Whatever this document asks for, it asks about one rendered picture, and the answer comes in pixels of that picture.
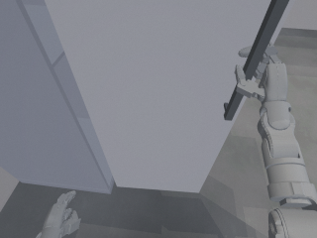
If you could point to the robot left hand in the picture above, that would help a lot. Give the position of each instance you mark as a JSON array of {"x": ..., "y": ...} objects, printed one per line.
[{"x": 58, "y": 214}]

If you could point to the left robot forearm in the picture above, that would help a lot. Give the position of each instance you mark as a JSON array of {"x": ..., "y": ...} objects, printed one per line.
[{"x": 50, "y": 232}]

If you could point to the fridge door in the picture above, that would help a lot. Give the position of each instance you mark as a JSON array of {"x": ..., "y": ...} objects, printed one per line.
[{"x": 154, "y": 76}]

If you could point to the right robot forearm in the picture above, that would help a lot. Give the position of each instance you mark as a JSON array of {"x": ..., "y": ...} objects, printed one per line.
[{"x": 288, "y": 181}]

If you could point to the handle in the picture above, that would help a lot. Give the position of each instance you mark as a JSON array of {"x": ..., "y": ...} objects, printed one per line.
[{"x": 271, "y": 19}]

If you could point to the robot right hand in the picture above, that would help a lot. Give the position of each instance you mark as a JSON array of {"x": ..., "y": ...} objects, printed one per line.
[{"x": 272, "y": 73}]

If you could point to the right robot upper arm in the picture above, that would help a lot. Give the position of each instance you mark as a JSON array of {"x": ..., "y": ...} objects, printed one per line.
[{"x": 292, "y": 223}]

